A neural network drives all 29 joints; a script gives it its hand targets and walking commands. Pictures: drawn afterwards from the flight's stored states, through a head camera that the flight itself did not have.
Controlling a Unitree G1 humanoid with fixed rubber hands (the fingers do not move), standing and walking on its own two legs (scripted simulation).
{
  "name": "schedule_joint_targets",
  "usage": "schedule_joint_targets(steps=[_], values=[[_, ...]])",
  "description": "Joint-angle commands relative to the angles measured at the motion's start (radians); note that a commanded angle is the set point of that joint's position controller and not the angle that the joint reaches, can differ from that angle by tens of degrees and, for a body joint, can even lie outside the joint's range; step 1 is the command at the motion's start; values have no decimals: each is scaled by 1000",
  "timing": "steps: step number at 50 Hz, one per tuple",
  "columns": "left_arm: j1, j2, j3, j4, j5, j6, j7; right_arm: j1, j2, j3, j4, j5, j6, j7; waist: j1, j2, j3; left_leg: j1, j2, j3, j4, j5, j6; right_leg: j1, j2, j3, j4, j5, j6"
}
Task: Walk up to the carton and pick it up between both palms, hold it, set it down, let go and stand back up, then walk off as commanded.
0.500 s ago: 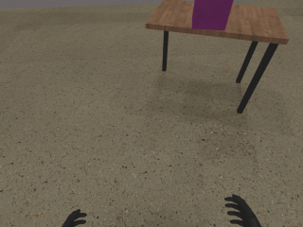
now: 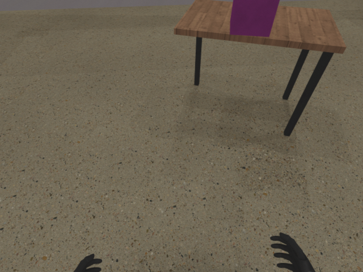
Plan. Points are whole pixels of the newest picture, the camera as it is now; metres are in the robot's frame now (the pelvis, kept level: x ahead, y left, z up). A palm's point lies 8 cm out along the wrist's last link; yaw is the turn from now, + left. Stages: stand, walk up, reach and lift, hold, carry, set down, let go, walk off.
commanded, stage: stand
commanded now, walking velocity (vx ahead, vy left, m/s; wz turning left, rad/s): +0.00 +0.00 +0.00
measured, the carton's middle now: (253, 4) +1.36 -0.41 +0.08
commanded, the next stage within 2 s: walk up in 0.76 s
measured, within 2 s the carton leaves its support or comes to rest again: neither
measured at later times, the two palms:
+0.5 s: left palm out of the picture +0.11 +0.25 -0.10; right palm out of the picture +0.14 -0.25 -0.07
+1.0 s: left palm out of the picture +0.10 +0.26 -0.10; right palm out of the picture +0.13 -0.25 -0.07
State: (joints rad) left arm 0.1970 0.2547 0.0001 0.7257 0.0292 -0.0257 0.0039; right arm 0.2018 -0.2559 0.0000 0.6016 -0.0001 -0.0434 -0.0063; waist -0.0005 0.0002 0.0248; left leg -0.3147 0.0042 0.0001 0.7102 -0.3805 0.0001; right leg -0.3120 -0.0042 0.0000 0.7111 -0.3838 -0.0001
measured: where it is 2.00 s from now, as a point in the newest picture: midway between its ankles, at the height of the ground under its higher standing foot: outside the picture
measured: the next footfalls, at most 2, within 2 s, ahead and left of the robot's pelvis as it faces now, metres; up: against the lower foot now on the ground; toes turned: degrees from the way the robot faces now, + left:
right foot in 1.36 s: +0.14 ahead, -0.24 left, +0.00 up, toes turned -8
left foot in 1.94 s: +0.40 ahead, -0.04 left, +0.00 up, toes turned -10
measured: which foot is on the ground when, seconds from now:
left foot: down 0.00-1.00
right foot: down 0.00-1.00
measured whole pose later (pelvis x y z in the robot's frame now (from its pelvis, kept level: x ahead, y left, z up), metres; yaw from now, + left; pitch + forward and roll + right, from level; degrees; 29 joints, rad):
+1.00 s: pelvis -0.02 +0.00 +0.00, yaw +0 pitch -3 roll +0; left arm 0.19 0.26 0.00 0.81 0.02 -0.03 0.00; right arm 0.20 -0.27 0.00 0.63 0.00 -0.04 -0.01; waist 0.00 0.00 0.02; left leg -0.31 0.00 0.00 0.71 -0.35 0.00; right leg -0.31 0.00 0.00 0.71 -0.35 0.00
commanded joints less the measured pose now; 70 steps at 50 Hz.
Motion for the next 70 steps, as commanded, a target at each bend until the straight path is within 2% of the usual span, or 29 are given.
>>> schedule_joint_targets(steps=[1, 10, 33, 47, 48, 49, 50, 51, 52, 53, 54, 55, 58, 60, 61, 62, 63, 64, 65, 66, 67, 68, 69, 70], values=[[-60, 254, 100, -43, -14, -43, 6, -41, -248, -89, -5, -27, -28, -15, 7, -9, -71, 42, 87, -83, -104, 315, 79, 40, -86, 99, -113, 320, -76], [-68, 254, 99, -29, -15, -42, 4, -41, -249, -87, -1, -27, -29, -16, 6, 1, -64, 46, 92, -87, -115, 306, 79, 35, -87, 102, -120, 300, -77], [-87, 265, 98, 8, -17, -39, -3, -51, -256, -82, 22, -26, -29, -10, 1, 6, -5, 14, 95, -107, -170, 173, 76, 1, -90, 124, -175, 161, -77], [-98, 262, 94, 34, -18, -41, -6, -58, -261, -80, 43, -25, -31, -7, 4, 2, 5, 15, 98, -112, -187, 165, 75, 0, -89, 125, -188, 160, -74], [28, 333, 138, -25, 7, -49, -48, 32, -393, -154, 16, -47, -59, 13, 0, 10, -97, 144, 112, -173, -156, -304, 133, -99, -53, 207, -134, -262, -112], [-6, 346, 142, -23, 17, -46, -60, 92, -428, -171, 44, -51, -66, 17, -43, 14, -25, 232, 155, -288, -232, -543, 185, -340, -23, 193, -75, -407, -86], [-70, 331, 145, -49, 23, -39, -67, 182, -455, -189, 61, -54, -69, 16, -96, 94, 35, 331, 264, -426, -388, -708, 245, -537, 19, 76, 79, -332, -38], [-109, 324, 140, -66, 26, -37, -69, 204, -478, -201, 61, -56, -75, 14, -126, 218, 71, 333, 419, -609, -513, -718, 298, -645, 4, 23, 338, -250, -33], [-89, 352, 145, -69, 28, -39, -71, 155, -476, -200, 36, -51, -82, 12, -95, 136, 84, 287, 463, -622, -518, -633, 301, -629, -30, 76, 390, -191, -31], [-66, 360, 148, -57, 21, -42, -77, 123, -466, -194, 28, -51, -87, 12, -71, 85, 94, 245, 455, -579, -515, -565, 293, -575, -55, 100, 392, -133, -28], [-54, 358, 147, -54, 12, -45, -85, 97, -459, -192, 30, -54, -93, 12, -59, 70, 102, 246, 433, -525, -496, -483, 280, -536, -78, 105, 357, -90, -27], [-73, 355, 149, -53, 6, -49, -90, 98, -439, -184, 31, -57, -97, 11, -64, 61, 88, 246, 386, -451, -487, -413, 260, -500, -82, 97, 319, -68, -20], [-72, 321, 149, -70, -10, -55, -109, 59, -435, -181, 26, -59, -94, 17, -65, 176, 82, 211, 304, -241, -462, -239, 221, -406, -79, 17, 175, -32, -11], [-70, 314, 145, -75, -17, -55, -114, 48, -445, -180, 21, -55, -89, 24, -66, 223, 99, 189, 273, -152, -444, -179, 205, -348, -70, -28, 92, 5, -13], [-49, 317, 146, -68, -19, -55, -114, 24, -448, -178, 16, -53, -85, 26, -51, 226, 100, 159, 265, -122, -433, -169, 195, -301, -68, -46, 52, 34, -19], [-6, 319, 147, -53, -21, -55, -111, -8, -452, -176, 12, -50, -80, 29, -22, 223, 90, 134, 248, -85, -401, -137, 181, -230, -65, -65, 2, 60, -25], [63, 317, 152, -25, -21, -58, -107, -45, -442, -172, 8, -49, -72, 32, 21, 185, 68, 93, 213, -12, -315, -96, 160, -112, -46, -104, -90, 119, -31], [169, 319, 161, 17, -18, -61, -96, -77, -431, -169, 1, -49, -61, 34, 81, 108, 24, 41, 172, 60, -158, -50, 139, 42, -2, -170, -186, 197, -26], [321, 356, 183, 73, -14, -64, -76, -96, -387, -152, -11, -50, -53, 33, 158, -18, -47, -31, 128, 114, 113, 141, 108, 240, 47, -177, -244, 182, -37], [439, 429, 206, 90, -4, -70, -55, -75, -316, -129, -27, -45, -48, 33, 207, -189, -77, -240, 68, 122, 433, 123, 69, 405, -23, 41, -279, 107, -71], [456, 518, 220, 65, 12, -84, -34, -45, -229, -95, -61, -27, -49, 30, 176, -415, -79, -514, -10, 57, 586, -163, 18, 494, -222, 462, -353, 47, -123], [350, 504, 209, 28, -5, -90, -29, 8, -284, -100, -56, -18, -38, 26, 106, -278, -88, -573, 21, 9, 578, -144, 13, 508, -297, 636, -426, -60, -164], [314, 508, 211, 14, -14, -84, -27, -10, -367, -119, -44, -17, -32, 28, 116, -151, -109, -543, 43, -35, 572, -93, 22, 472, -336, 723, -479, -161, -202], [245, 531, 207, 4, -17, -87, -26, -9, -396, -130, -40, -21, -38, 23, 87, -160, -84, -511, 76, -73, 593, -69, 23, 378, -346, 767, -483, -144, -212]])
